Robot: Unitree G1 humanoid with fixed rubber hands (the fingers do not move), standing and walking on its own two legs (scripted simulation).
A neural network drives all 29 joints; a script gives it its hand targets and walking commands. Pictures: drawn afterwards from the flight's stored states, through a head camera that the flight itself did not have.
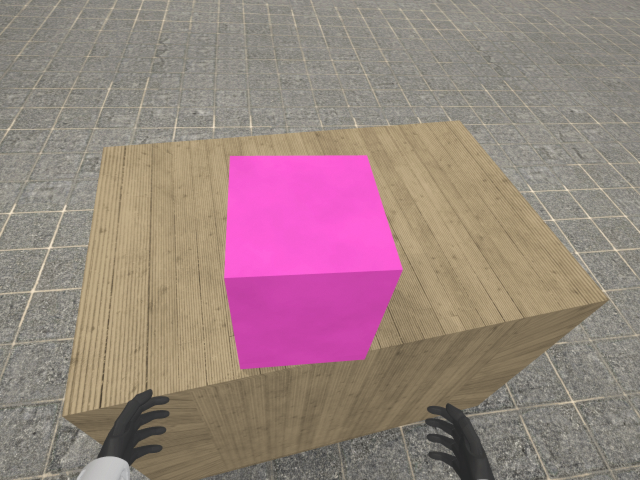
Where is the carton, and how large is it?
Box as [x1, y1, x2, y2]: [224, 155, 402, 368]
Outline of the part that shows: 366,155 230,156 224,279 240,368 364,358 402,270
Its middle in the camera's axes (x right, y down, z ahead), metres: -0.03 +0.04 +0.59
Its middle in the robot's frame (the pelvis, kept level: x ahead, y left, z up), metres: +0.43 +0.04 -0.01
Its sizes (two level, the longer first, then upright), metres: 0.210 0.200 0.250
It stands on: a pedestal, 0.65 m high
